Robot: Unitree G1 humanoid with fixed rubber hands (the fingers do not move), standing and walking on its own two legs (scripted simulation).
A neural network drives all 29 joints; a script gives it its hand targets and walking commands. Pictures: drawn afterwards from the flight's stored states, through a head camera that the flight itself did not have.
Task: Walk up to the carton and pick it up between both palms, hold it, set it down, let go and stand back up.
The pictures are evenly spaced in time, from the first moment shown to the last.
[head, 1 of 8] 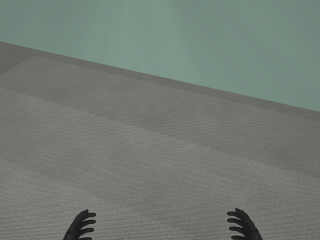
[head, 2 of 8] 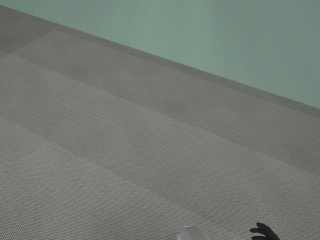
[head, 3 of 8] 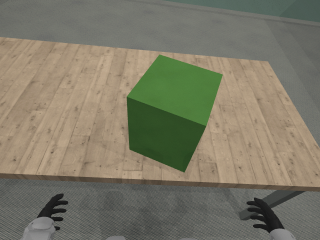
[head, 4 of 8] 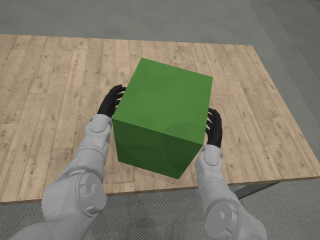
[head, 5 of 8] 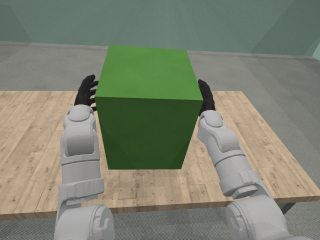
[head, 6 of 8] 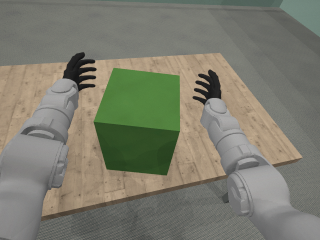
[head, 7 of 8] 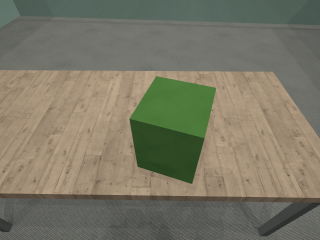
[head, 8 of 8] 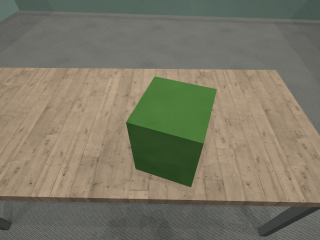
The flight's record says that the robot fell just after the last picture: no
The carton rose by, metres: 0.21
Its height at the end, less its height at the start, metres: +0.00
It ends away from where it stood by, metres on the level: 0.01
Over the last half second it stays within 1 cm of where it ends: yes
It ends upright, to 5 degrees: yes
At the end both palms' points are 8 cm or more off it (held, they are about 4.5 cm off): yes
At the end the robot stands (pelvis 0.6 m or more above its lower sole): yes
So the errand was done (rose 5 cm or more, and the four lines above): yes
